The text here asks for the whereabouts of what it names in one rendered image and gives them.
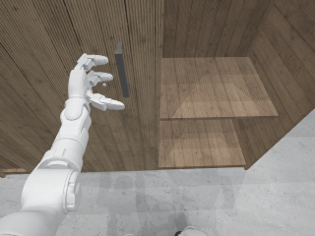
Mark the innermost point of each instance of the wardrobe door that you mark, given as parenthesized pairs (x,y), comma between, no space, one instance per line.
(5,163)
(40,44)

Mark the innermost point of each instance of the robot left forearm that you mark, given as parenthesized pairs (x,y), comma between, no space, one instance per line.
(71,141)

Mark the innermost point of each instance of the robot right shin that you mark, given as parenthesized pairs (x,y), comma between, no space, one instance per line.
(188,227)

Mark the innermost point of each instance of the handle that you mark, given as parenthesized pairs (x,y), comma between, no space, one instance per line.
(119,58)

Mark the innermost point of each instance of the left robot hand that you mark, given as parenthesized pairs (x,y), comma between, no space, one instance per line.
(80,84)

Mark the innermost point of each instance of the left robot upper arm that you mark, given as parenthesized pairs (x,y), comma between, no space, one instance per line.
(50,194)

